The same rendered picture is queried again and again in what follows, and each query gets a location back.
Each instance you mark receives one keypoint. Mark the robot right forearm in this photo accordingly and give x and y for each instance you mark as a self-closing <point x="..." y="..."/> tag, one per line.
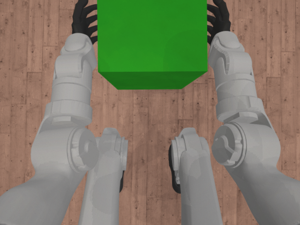
<point x="235" y="83"/>

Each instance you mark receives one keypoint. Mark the robot left hand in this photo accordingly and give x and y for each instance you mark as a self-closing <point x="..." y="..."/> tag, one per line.
<point x="81" y="23"/>

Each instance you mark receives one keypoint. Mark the robot left forearm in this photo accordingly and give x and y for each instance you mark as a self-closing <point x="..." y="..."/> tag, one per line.
<point x="71" y="85"/>

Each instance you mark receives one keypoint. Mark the carton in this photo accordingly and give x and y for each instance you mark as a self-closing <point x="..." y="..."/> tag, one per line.
<point x="151" y="44"/>

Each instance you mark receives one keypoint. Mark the robot right thigh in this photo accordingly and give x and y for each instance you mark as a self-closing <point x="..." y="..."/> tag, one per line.
<point x="199" y="200"/>

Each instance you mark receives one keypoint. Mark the robot left thigh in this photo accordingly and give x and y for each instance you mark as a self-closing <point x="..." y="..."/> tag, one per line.
<point x="100" y="204"/>

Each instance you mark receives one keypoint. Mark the robot right hand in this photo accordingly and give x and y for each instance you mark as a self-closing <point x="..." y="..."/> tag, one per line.
<point x="221" y="20"/>

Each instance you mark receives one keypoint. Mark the robot left upper arm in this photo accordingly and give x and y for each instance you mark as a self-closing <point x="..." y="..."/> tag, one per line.
<point x="61" y="157"/>

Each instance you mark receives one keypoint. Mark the robot thigh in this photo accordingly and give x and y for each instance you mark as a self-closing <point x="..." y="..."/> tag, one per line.
<point x="199" y="200"/>
<point x="100" y="204"/>

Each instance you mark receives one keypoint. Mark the robot right upper arm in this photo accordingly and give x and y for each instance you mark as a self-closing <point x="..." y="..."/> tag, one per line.
<point x="250" y="153"/>

